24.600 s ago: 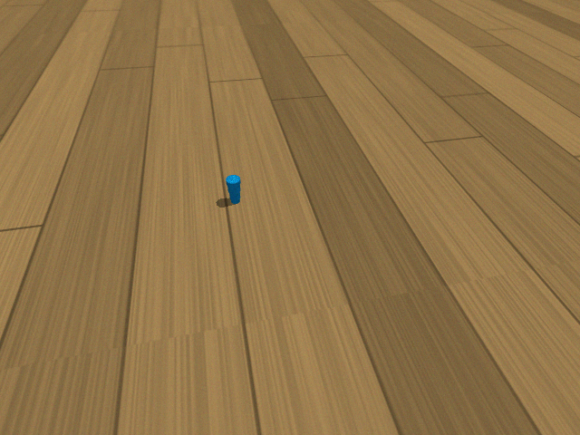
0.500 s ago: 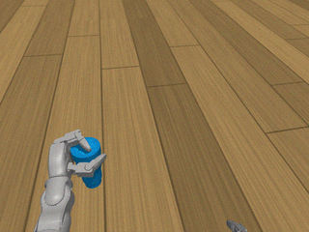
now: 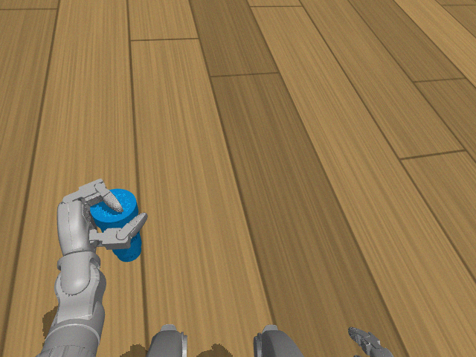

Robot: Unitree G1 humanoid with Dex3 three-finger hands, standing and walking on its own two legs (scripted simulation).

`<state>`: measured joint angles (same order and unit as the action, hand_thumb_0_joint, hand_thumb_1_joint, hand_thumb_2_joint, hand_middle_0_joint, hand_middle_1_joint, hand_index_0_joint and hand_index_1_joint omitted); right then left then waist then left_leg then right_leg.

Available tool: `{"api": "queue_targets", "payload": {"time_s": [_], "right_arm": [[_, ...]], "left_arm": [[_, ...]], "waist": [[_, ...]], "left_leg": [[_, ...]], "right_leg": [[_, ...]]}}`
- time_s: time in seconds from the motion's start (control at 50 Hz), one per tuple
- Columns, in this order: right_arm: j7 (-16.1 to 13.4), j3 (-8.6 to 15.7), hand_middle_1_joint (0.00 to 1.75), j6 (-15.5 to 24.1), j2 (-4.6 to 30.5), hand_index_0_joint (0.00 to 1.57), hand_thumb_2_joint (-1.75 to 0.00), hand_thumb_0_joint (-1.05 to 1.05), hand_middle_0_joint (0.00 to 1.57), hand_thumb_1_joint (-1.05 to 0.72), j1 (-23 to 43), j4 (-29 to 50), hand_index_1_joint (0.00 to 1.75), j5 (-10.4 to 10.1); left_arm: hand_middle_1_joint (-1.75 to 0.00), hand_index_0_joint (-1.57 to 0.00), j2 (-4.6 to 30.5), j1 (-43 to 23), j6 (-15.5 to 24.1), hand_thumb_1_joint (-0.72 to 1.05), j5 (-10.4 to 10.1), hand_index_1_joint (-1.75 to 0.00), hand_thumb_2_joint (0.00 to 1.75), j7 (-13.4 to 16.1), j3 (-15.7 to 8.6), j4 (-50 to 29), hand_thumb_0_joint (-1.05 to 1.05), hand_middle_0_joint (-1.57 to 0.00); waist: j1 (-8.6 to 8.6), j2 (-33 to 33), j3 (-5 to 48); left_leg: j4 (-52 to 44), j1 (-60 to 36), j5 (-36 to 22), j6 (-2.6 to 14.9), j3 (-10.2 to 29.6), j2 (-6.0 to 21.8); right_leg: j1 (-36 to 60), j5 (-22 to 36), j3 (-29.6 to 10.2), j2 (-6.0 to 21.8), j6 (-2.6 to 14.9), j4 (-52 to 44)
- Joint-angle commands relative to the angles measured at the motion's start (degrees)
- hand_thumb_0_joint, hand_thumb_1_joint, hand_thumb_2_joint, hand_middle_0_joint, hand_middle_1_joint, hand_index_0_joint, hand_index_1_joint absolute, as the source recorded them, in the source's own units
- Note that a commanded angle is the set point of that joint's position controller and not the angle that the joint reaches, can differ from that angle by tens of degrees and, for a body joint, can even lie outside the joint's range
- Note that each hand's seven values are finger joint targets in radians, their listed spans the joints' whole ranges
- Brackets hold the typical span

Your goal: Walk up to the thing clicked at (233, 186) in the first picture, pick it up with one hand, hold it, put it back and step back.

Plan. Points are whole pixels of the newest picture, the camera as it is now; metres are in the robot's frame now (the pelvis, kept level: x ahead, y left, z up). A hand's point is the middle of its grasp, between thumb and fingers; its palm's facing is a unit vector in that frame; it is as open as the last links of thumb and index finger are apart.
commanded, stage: crouch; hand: left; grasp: from the side
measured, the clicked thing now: (122, 230) +0.37 +0.19 -0.06
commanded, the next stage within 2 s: lower in 1.44 s
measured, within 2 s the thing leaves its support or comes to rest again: neither
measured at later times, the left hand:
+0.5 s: hand (131, 235) +0.43 +0.22 -0.24, palm faces +0.30 -0.95 -0.02, open 6.2 cm
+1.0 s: hand (137, 239) +0.48 +0.24 -0.38, palm faces +0.28 -0.96 -0.02, open 6.3 cm
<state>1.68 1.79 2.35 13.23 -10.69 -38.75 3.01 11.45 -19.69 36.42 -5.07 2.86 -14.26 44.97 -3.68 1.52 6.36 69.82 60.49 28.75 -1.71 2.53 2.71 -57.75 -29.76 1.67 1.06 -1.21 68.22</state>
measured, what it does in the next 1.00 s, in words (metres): lowers itself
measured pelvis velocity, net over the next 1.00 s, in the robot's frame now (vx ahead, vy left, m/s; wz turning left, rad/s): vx -0.06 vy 0.01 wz -0.14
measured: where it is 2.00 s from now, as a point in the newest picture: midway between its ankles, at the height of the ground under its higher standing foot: outside the picture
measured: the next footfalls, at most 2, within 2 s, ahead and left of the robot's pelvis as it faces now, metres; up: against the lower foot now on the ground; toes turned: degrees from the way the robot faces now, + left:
none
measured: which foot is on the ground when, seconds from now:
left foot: down 0.00-1.00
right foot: down 0.00-1.00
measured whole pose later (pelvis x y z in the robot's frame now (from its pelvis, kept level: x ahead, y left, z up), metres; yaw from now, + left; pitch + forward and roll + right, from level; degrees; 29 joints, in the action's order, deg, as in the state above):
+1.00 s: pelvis -0.06 +0.01 -0.33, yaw -8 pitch +29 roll -8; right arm 5.9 -9.2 -4.1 16.1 -6.3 -39.9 10.0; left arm 38.2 -50.8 41.7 0.9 -3.1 -36.6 72.5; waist -13.5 3.2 -1.0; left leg 136.9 128.6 38.4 -2.4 11.0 1.8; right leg -123.5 -38.5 4.2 -1.8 -2.9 131.9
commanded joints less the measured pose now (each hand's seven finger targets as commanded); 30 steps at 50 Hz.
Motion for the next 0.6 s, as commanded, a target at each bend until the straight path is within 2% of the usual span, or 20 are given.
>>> {"api": "queue_targets", "payload": {"time_s": [0.0, 0.04, 0.06, 0.08, 0.1, 0.12, 0.18, 0.24, 0.26, 0.28, 0.32, 0.36, 0.38, 0.42, 0.44, 0.46, 0.48, 0.5, 0.52, 0.58], "right_arm": [[0.5, 2.5, 0.3, 1.1, 8.8, 0.2, -0.9, 0.0, 0.2, -0.89, -2.4, 4.6, 0.3, 0.8], [0.9, 2.3, 0.3, 0.6, 9.8, 0.2, -0.9, 0.0, 0.2, -0.89, -2.7, 4.6, 0.3, 1.0], [1.0, 2.3, 0.3, 0.3, 10.0, 0.2, -0.9, 0.0, 0.2, -0.89, -3.2, 4.5, 0.3, 1.1], [1.2, 2.1, 0.3, -0.1, 9.9, 0.2, -0.91, 0.0, 0.2, -0.9, -3.1, 4.6, 0.3, 1.2], [1.4, 2.3, 0.3, -0.5, 10.4, 0.2, -0.91, 0.0, 0.2, -0.9, -3.5, 4.5, 0.3, 1.5], [1.7, 1.9, 0.3, -0.6, 10.0, 0.2, -0.91, 0.0, 0.2, -0.9, -3.7, 4.3, 0.3, 1.5], [2.1, 2.3, 0.3, -1.5, 11.6, 0.2, -0.91, 0.0, 0.2, -0.9, -4.4, 3.7, 0.3, 1.8], [2.5, 2.2, 0.3, -1.9, 11.8, 0.2, -0.91, 0.0, 0.2, -0.92, -4.8, 2.9, 0.3, 2.2], [2.6, 2.1, 0.3, -1.9, 11.9, 0.2, -0.91, 0.0, 0.2, -0.92, -5.2, 2.8, 0.3, 2.2], [2.5, 2.0, 0.3, -1.9, 12.1, 0.2, -0.91, 0.0, 0.2, -0.92, -5.6, 2.2, 0.3, 2.4], [2.8, 1.5, 0.3, -2.0, 11.7, 0.2, -0.91, 0.0, 0.2, -0.92, -5.7, 2.2, 0.3, 2.6], [3.0, 1.1, 0.3, -2.1, 12.1, 0.2, -0.91, 0.0, 0.2, -0.92, -5.6, 1.6, 0.3, 2.9], [2.9, 0.6, 0.3, -2.4, 11.9, 0.2, -0.91, 0.0, 0.2, -0.91, -5.6, 1.0, 0.3, 3.2], [3.0, 0.1, 0.3, -2.7, 12.0, 0.2, -0.91, 0.0, 0.2, -0.92, -5.4, 0.7, 0.3, 3.6], [3.1, -0.1, 0.3, -2.8, 12.0, 0.2, -0.91, 0.0, 0.2, -0.92, -5.2, 0.1, 0.3, 3.7], [3.0, -0.4, 0.3, -3.0, 12.0, 0.2, -0.91, 0.0, 0.2, -0.93, -5.0, 0.1, 0.3, 3.8], [3.1, -0.6, 0.3, -3.1, 12.3, 0.2, -0.91, 0.0, 0.2, -0.92, -4.8, 0.2, 0.3, 3.9], [3.1, -0.7, 0.3, -3.2, 12.7, 0.2, -0.91, 0.0, 0.2, -0.92, -5.4, -0.5, 0.3, 4.3], [3.1, -1.0, 0.3, -3.3, 13.0, 0.2, -0.91, 0.0, 0.2, -0.92, -4.9, -0.1, 0.3, 4.4], [3.3, -1.6, 0.3, -3.8, 14.1, 0.2, -0.91, 0.0, 0.2, -0.93, -5.9, -0.5, 0.3, 4.8]], "left_arm": [[-1.31, -1.23, 11.0, -24.3, 9.5, 0.29, 0.2, -1.31, 1.18, -0.6, -2.4, -7.1, 0.0, -1.22], [-1.28, -1.2, 11.5, -25.6, 10.1, 0.23, -0.6, -1.28, 1.17, -1.1, -3.9, -3.6, 0.0, -1.19], [-1.28, -1.21, 14.2, -28.1, 10.7, 0.24, -0.7, -1.29, 1.17, -1.0, -6.0, -5.3, 0.0, -1.21], [-1.29, -1.21, 14.9, -28.6, 10.6, 0.22, -0.7, -1.3, 1.17, -1.1, -6.6, -3.5, 0.0, -1.21], [-1.29, -1.21, 12.9, -28.5, 10.5, 0.22, -0.9, -1.3, 1.19, -1.1, -6.1, -0.3, 0.0, -1.21], [-1.29, -1.2, 13.8, -29.6, 10.6, 0.26, -0.9, -1.3, 1.2, -1.0, -6.7, -1.7, 0.0, -1.2], [-1.31, -1.21, 16.1, -29.7, 10.4, 0.26, -0.3, -1.32, 1.22, -1.5, -9.6, 2.4, 0.0, -1.21], [-1.34, -1.25, 15.5, -33.6, 10.6, 0.26, -0.1, -1.35, 1.24, -2.8, -8.6, 3.8, 0.0, -1.24], [-1.33, -1.24, 16.4, -34.1, 10.7, 0.28, -0.2, -1.34, 1.23, -2.9, -9.7, 5.1, 0.0, -1.24], [-1.35, -1.25, 20.6, -35.4, 11.1, 0.28, 0.1, -1.35, 1.24, -2.8, -12.4, 4.6, 0.0, -1.24], [-1.36, -1.25, 20.8, -38.6, 11.5, 0.3, 0.0, -1.37, 1.26, -2.9, -12.5, 5.6, 0.0, -1.24], [-1.37, -1.24, 23.3, -39.8, 11.8, 0.29, 0.4, -1.38, 1.27, -2.6, -14.6, 8.0, 0.0, -1.24], [-1.37, -1.24, 26.5, -42.8, 12.2, 0.29, 1.2, -1.38, 1.28, -2.4, -15.7, 7.5, 0.0, -1.23], [-1.38, -1.25, 28.1, -46.1, 12.8, 0.29, 2.3, -1.39, 1.28, -2.7, -15.8, 8.7, 0.0, -1.24], [-1.38, -1.24, 29.6, -45.7, 12.7, 0.29, 2.8, -1.38, 1.28, -2.9, -16.7, 11.1, 0.0, -1.24], [-1.38, -1.25, 30.5, -47.7, 12.9, 0.26, 3.3, -1.39, 1.27, -3.2, -16.6, 11.6, 0.0, -1.25], [-1.38, -1.25, 29.1, -46.8, 12.8, 0.25, 3.6, -1.38, 1.27, -3.5, -16.0, 14.9, 0.0, -1.24], [-1.35, -1.22, 32.2, -48.5, 13.1, 0.26, 4.0, -1.36, 1.25, -3.6, -17.5, 12.5, 0.0, -1.22], [-1.36, -1.23, 31.9, -48.2, 12.7, 0.25, 4.1, -1.37, 1.26, -3.8, -17.4, 15.5, 0.0, -1.23], [-1.36, -1.24, 35.6, -52.5, 12.4, 0.23, 4.0, -1.37, 1.25, -4.2, -19.1, 12.1, 0.0, -1.23]], "waist": [[-1.14, -6.9, 28.7], [-0.8, -8.6, 31.3], [-0.16, -9.6, 33.3], [-0.09, -9.9, 33.7], [-1.22, -9.6, 32.8], [-0.3, -9.8, 34.5], [-1.11, -9.6, 37.0], [-3.09, -8.2, 38.4], [-3.21, -7.0, 38.4], [-2.55, -6.7, 40.7], [-3.57, -4.7, 41.0], [-3.36, -5.6, 41.2], [-3.58, -7.0, 41.2], [-4.41, -9.0, 40.3], [-4.01, -9.2, 39.0], [-4.9, -10.4, 37.6], [-5.24, -10.4, 36.5], [-4.78, -11.7, 38.2], [-5.25, -12.2, 37.5], [-5.41, -15.8, 41.0]], "left_leg": [[3.7, -6.2, -10.8, 2.16, 0.2, -1.9], [6.8, -4.7, -12.8, 1.92, 0.7, -1.7], [8.2, -3.8, -12.8, 1.82, 0.9, -1.7], [9.2, -2.5, -12.0, 1.78, 0.8, -1.6], [10.3, -0.4, -11.6, 1.59, 1.3, -1.5], [11.7, 1.0, -12.1, 1.68, 1.0, -1.6], [16.1, 4.1, -13.5, 1.76, 1.8, -1.4], [21.2, 9.6, -10.8, 2.15, 1.9, -1.4], [22.2, 11.6, -9.7, 2.12, 2.2, -1.5], [24.8, 14.4, -9.9, 2.49, 1.4, -1.5], [27.6, 19.3, -7.0, 2.73, 1.1, -1.4], [30.3, 21.0, -6.3, 2.67, 1.0, -1.3], [32.0, 23.7, -5.7, 2.62, 0.5, -1.2], [33.5, 25.6, -3.3, 2.3, 0.8, -1.2], [34.4, 27.0, -1.5, 2.19, 0.4, -1.1], [35.2, 29.2, 1.5, 2.11, 0.2, -1.1], [35.6, 29.9, 3.2, 1.92, 0.3, -1.1], [37.0, 30.3, 2.8, 1.88, -0.2, -1.0], [37.6, 30.9, 4.4, 1.83, -0.3, -1.0], [40.1, 29.4, 2.4, 1.6, 0.0, -0.8]], "right_leg": [[-4.2, 11.9, -0.3, -1.6, 2.67, 2.9], [-9.4, 12.2, 0.5, -1.8, 3.04, 7.2], [-10.8, 11.7, 0.6, -2.0, 3.14, 8.9], [-12.1, 10.9, 0.4, -2.1, 3.17, 10.0], [-14.6, 10.2, 1.0, -2.0, 3.34, 11.7], [-14.3, 10.9, 0.5, -2.1, 3.19, 12.5], [-20.2, 11.2, 1.6, -2.3, 3.48, 18.1], [-24.3, 9.7, 1.7, -2.4, 3.3, 21.8], [-25.1, 8.8, 2.1, -2.5, 3.28, 23.2], [-23.3, 9.7, 1.3, -2.4, 2.84, 24.0], [-23.7, 7.6, 0.3, -2.3, 2.43, 25.3], [-27.0, 6.5, 0.5, -2.4, 2.52, 27.9], [-27.0, 6.1, 0.0, -2.4, 2.36, 29.0], [-31.1, 3.7, 0.6, -2.4, 2.74, 31.8], [-32.4, 1.9, 0.5, -2.5, 2.72, 32.6], [-34.3, -0.6, 0.6, -2.6, 2.78, 33.3], [-36.3, -2.0, 1.4, -2.7, 2.95, 34.4], [-35.6, -1.5, 1.2, -2.8, 2.81, 35.4], [-37.0, -2.8, 1.6, -2.8, 2.8, 36.4], [-39.1, -1.0, 3.0, -3.1, 2.96, 40.1]]}}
